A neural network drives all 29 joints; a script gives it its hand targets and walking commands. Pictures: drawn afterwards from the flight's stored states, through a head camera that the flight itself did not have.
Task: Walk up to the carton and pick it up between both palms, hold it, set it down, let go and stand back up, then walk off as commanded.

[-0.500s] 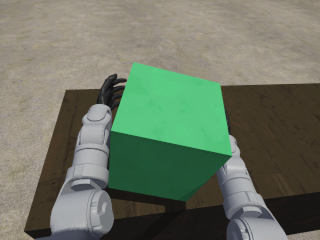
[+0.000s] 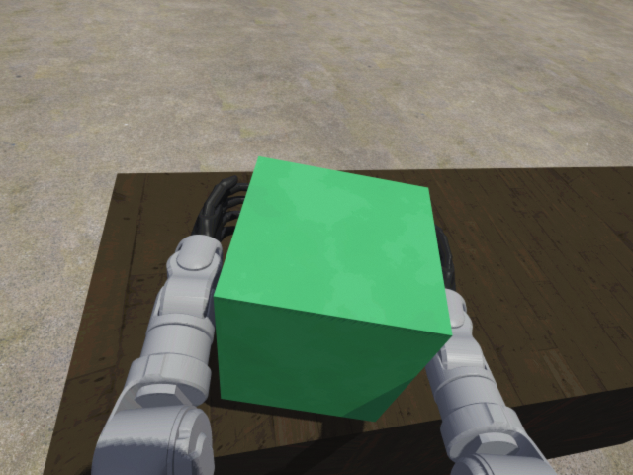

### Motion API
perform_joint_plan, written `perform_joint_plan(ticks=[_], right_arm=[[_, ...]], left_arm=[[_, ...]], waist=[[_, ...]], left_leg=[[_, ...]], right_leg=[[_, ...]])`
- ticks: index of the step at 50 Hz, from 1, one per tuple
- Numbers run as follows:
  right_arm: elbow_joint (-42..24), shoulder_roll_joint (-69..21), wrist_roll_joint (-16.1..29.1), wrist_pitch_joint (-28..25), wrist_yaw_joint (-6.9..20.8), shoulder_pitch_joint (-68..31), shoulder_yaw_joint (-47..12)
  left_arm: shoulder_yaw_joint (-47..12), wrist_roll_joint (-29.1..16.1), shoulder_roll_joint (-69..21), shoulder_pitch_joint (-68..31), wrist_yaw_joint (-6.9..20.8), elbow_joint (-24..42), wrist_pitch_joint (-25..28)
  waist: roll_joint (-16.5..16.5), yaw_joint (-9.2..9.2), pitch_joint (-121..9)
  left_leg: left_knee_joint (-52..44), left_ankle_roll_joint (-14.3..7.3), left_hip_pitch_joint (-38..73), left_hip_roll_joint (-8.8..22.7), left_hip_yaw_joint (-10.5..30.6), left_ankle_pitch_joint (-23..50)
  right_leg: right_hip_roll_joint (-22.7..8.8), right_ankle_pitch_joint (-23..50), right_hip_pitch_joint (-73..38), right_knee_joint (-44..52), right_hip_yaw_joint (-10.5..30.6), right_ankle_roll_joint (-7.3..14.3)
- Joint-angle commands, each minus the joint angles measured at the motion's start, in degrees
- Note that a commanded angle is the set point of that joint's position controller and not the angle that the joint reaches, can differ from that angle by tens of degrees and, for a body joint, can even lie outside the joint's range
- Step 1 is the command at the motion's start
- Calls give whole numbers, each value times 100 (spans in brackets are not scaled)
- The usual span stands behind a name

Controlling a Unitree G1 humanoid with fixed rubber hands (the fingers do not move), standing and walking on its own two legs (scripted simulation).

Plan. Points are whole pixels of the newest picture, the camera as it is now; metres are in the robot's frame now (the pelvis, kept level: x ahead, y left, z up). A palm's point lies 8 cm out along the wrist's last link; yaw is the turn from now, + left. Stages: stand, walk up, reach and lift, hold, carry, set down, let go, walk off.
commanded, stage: set down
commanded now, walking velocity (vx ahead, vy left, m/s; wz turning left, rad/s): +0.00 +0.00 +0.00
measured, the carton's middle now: (320, 297) +0.33 -0.04 +0.06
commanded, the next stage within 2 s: none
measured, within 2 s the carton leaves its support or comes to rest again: rests again in 1.38 s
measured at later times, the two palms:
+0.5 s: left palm (251, 251) +0.40 +0.05 +0.08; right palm (461, 323) +0.29 -0.23 +0.03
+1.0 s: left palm (230, 257) +0.42 +0.08 +0.04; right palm (439, 315) +0.31 -0.21 +0.03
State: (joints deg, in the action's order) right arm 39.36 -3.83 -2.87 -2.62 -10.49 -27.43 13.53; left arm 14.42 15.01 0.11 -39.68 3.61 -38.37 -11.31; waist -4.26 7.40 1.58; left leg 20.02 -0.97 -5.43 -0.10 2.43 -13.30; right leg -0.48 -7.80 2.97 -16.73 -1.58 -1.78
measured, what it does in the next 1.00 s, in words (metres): stands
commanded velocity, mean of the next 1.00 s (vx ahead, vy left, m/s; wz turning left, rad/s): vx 0.00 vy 0.00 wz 0.00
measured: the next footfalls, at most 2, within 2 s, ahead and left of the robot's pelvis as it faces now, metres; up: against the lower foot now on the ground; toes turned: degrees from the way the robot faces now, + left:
none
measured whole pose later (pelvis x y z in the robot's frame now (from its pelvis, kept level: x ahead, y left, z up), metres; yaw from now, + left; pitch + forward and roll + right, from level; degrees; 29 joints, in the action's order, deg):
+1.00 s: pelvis +0.00 -0.01 +0.00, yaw -2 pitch +6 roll -2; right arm 49.9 -6.6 -11.4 -16.3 -11.7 -27.7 20.3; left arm 19.1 15.0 1.9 -43.0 6.2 -56.4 6.0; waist -3.5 7.4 -1.0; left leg 20.3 -1.2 -13.9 0.1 0.1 -12.5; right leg -0.7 -8.1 11.4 -15.8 -1.6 -1.5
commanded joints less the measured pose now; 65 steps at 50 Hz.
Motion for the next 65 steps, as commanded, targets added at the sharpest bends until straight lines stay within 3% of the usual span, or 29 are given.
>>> perform_joint_plan(ticks=[1, 3, 5, 11, 13, 14, 17, 20, 22, 25, 26, 28, 29, 31, 34, 35, 36, 37, 38, 44, 45, 47, 51, 52, 53, 54, 58, 61, 65], right_arm=[[-778, -2778, -340, -705, 639, -4130, -1692], [-997, -2664, -470, -797, 672, -4298, -1553], [-481, -2465, -562, -843, 695, -4220, -1232], [-170, -2221, -927, -1195, 795, -4576, -411], [-232, -2254, -1015, -1288, 830, -4726, -544], [-46, -2312, -1098, -1387, 814, -4721, -375], [-395, -2655, -1134, -1480, 800, -4948, -713], [-312, -2968, -1101, -1513, 808, -4831, -942], [-553, -3124, -1011, -1485, 742, -4889, -1211], [-711, -3421, -1032, -1409, 715, -4949, -1446], [-631, -3472, -1020, -1427, 684, -4896, -1339], [-639, -3664, -1104, -1332, 671, -4697, -1474], [-511, -3724, -1097, -1330, 666, -4724, -1398], [-562, -3926, -1130, -1329, 605, -4533, -1606], [-715, -4022, -1295, -1462, 497, -4547, -1696], [-648, -3937, -1321, -1492, 505, -4662, -1509], [-514, -4072, -1330, -1534, 534, -4466, -1652], [-360, -4046, -1342, -1558, 515, -4278, -1632], [-348, -3948, -1445, -1560, 521, -4313, -1467], [277, -3621, -1305, -2004, 627, -4141, -1355], [407, -3551, -1300, -1993, 631, -4221, -1239], [755, -3367, -1384, -2065, 664, -4012, -952], [1385, -2944, -1480, -2327, 767, -3798, -465], [1421, -2948, -1460, -2444, 795, -3822, -424], [1328, -2923, -1530, -2539, 831, -3888, -317], [1464, -2866, -1503, -2625, 878, -3968, -376], [1822, -2578, -1677, -2665, 922, -3892, 40], [1888, -2508, -1692, -2679, 972, -3801, 3], [1672, -2498, -1795, -2666, 882, -3845, 74]], left_arm=[[-2277, -255, -3590, -2931, 653, 143, 297], [-2227, -232, -3760, -2967, 709, 245, 247], [-2177, -171, -3676, -2963, 711, -46, 215], [-1931, -112, -3502, -3258, 700, -614, 265], [-1830, -82, -3475, -3427, 675, -646, 395], [-1941, -95, -3535, -3514, 676, -680, 431], [-1567, -14, -3377, -3382, 703, -1144, 688], [-1274, 181, -3176, -3322, 740, -1457, 892], [-1115, 146, -3052, -3244, 796, -1692, 1034], [-1016, 159, -2883, -3263, 833, -1841, 1236], [-1037, 138, -2866, -3324, 835, -1807, 1308], [-764, 241, -2619, -3276, 900, -1992, 1393], [-789, 206, -2691, -3446, 893, -1943, 1471], [-631, 229, -2414, -3387, 903, -1964, 1575], [-712, 143, -2519, -3430, 904, -1949, 1802], [-837, 58, -2456, -3731, 884, -1939, 1839], [-652, 130, -2418, -3671, 846, -1866, 1919], [-767, 143, -2538, -3628, 850, -1845, 1954], [-683, 174, -2501, -3614, 847, -2048, 1977], [-1262, 52, -3075, -3415, 647, -1809, 2142], [-1072, 144, -3008, -3557, 651, -1957, 2156], [-1206, 185, -3129, -3519, 609, -1929, 2148], [-1374, 256, -3315, -3359, 507, -2018, 2042], [-1419, 243, -3365, -3198, 445, -2074, 2066], [-1577, 171, -3462, -3319, 399, -1918, 2139], [-1482, 227, -3442, -3299, 364, -1989, 2180], [-1361, 366, -3381, -3091, 324, -2300, 2119], [-1118, 527, -3171, -2970, 299, -2383, 2102], [-1089, 495, -3177, -3078, 350, -2376, 2149]], waist=[[1143, 421, -2822], [1031, 505, -2870], [1175, 641, -2488], [1108, 687, -2188], [995, 462, -2108], [1164, 614, -2204], [744, 128, -2499], [690, -252, -2810], [450, -367, -3047], [305, -472, -3267], [356, -381, -3470], [173, -530, -3141], [186, -394, -3184], [164, -564, -3397], [-34, -393, -3708], [255, -310, -3736], [261, -489, -3850], [265, -333, -3891], [253, -256, -3878], [893, -114, -4253], [824, -123, -4009], [1103, 52, -3961], [1551, 79, -3542], [1490, 34, -3586], [1470, 173, -3738], [1565, -10, -3620], [1548, 98, -2844], [1370, -82, -2567], [1140, 51, -2758]], left_leg=[[239, 737, 1242, -4, -358, 3573], [274, 837, 1474, 91, -328, 3800], [216, 909, 1501, 237, -229, 3765], [8, 895, 1096, 412, -225, 2946], [-27, 844, 933, 308, -342, 2664], [70, 908, 1038, 320, -337, 2831], [166, 729, 744, 124, -494, 2917], [162, 615, 274, -60, -685, 2750], [145, 424, -208, -112, -710, 2621], [-49, 199, -874, -241, -797, 1924], [-11, 185, -1101, -272, -746, 1894], [-302, -8, -1571, -337, -817, 1241], [-337, -8, -1584, -336, -785, 1085], [-411, -122, -1844, -380, -825, 961], [-476, -179, -1953, -304, -737, 1060], [-433, -112, -2032, -302, -732, 1045], [-375, -132, -2065, -316, -801, 1181], [-371, -96, -1925, -285, -720, 1288], [-397, -103, -1922, -267, -703, 1187], [253, 406, -434, -85, -498, 3163], [280, 445, -252, -37, -489, 3343], [438, 623, 346, 33, -502, 3696], [659, 929, 1149, 343, -357, 4799], [667, 953, 1127, 405, -333, 4932], [687, 1020, 1307, 436, -303, 5036], [684, 1027, 1130, 469, -309, 5335], [320, 976, 777, 541, -309, 4093], [263, 919, 533, 453, -387, 3973], [269, 850, 522, 298, -505, 3424]], right_leg=[[395, 1996, 9, 194, -440, -65], [478, 1877, 44, 215, -543, -57], [451, 1361, 261, 273, -586, -12], [421, 828, 254, 299, -643, -15], [428, 946, 199, 280, -665, -17], [403, 950, 337, 238, -665, -19], [329, 1459, 91, 245, -509, -54], [263, 2226, -500, 41, -414, -125], [234, 3037, -926, -128, -247, -183], [142, 3670, -1546, -361, -136, -280], [101, 3883, -1587, -465, -73, -311], [-35, 4138, -2006, -521, 67, -452], [-42, 4015, -1937, -510, 72, -458], [-195, 4535, -2195, -646, 256, -530], [-210, 5141, -2403, -745, 285, -587], [-172, 5012, -2189, -822, 241, -545], [-239, 5076, -2251, -809, 276, -539], [-190, 5216, -2253, -816, 246, -495], [-193, 5083, -2175, -784, 219, -507], [150, 4695, -1096, -627, -226, -182], [191, 4233, -925, -489, -253, -141], [264, 3567, -319, -275, -425, -28], [413, 2021, 782, 103, -706, 111], [443, 1887, 797, 189, -719, 159], [485, 1863, 894, 229, -759, 172], [472, 1771, 913, 249, -728, 185], [405, 1192, 821, 296, -756, 160], [362, 1224, 721, 333, -703, 120], [385, 1334, 776, 294, -679, 43]])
